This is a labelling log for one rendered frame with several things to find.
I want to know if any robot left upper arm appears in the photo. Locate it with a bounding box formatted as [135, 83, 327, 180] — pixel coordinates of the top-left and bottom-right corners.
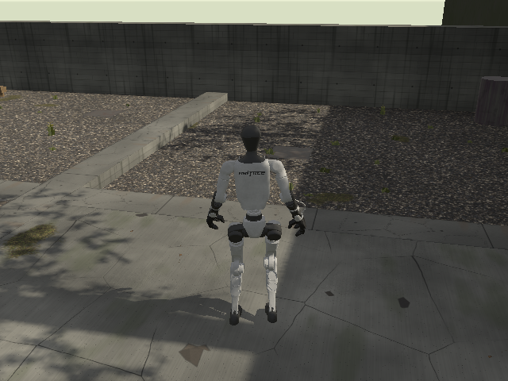
[214, 160, 236, 203]

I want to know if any robot left forearm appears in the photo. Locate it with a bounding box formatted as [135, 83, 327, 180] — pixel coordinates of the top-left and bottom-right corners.
[208, 191, 222, 217]

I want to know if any right robot hand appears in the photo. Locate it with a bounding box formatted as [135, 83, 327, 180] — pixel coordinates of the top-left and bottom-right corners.
[288, 217, 306, 237]

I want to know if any robot right forearm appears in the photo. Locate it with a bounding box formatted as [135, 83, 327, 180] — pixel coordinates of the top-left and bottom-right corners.
[285, 190, 303, 221]

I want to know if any right robot shin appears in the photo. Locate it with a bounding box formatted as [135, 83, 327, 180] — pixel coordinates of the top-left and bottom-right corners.
[266, 256, 278, 312]

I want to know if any right robot foot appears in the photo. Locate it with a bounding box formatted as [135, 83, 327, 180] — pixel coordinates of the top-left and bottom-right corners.
[265, 302, 277, 323]

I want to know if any robot right upper arm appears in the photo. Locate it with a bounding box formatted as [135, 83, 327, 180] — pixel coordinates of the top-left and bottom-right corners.
[268, 160, 293, 203]

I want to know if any left robot hand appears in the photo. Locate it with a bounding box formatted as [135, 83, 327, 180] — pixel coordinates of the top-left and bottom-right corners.
[206, 214, 225, 229]

